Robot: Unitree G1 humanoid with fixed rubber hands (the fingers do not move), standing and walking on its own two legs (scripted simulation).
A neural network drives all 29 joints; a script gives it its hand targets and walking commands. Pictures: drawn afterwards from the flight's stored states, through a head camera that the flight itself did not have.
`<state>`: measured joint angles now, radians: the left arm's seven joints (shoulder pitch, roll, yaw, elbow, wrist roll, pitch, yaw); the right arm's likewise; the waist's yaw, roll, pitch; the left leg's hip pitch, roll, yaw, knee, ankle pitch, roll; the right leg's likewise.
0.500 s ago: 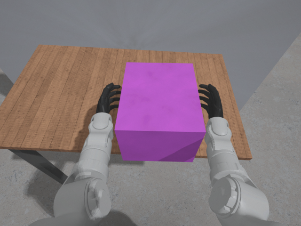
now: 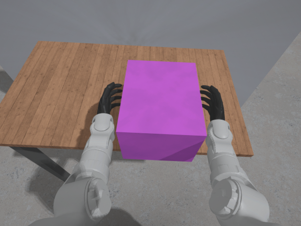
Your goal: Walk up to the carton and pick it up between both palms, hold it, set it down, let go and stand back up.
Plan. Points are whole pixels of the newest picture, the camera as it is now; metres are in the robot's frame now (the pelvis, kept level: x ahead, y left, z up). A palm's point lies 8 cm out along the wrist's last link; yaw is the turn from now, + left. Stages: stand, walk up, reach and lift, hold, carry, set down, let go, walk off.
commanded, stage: set down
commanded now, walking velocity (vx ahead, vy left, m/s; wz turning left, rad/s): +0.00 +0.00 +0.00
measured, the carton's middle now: (159, 110) +0.46 -0.01 -0.01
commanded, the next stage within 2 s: none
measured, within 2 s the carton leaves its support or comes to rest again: neither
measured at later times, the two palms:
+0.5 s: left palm (105, 112) +0.41 +0.14 +0.03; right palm (215, 117) +0.41 -0.16 +0.04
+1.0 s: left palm (105, 113) +0.41 +0.14 +0.03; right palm (215, 117) +0.41 -0.16 +0.04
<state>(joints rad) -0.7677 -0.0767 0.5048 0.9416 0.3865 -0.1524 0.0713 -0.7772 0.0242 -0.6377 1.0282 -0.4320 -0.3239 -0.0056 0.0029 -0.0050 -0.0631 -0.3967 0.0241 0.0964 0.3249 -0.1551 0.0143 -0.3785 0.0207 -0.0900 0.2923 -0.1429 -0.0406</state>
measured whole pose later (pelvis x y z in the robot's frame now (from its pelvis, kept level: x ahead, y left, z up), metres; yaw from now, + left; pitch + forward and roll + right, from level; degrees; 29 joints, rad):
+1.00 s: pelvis +0.00 +0.00 +0.00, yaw -1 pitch +12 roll +0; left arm -0.74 -0.12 0.58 0.85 0.48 -0.15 0.04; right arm -0.75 0.07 -0.67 0.93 -0.47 -0.28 0.04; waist 0.01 -0.03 -0.02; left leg -0.37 0.02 0.12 0.33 -0.17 0.02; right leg -0.37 0.02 -0.07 0.32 -0.16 -0.04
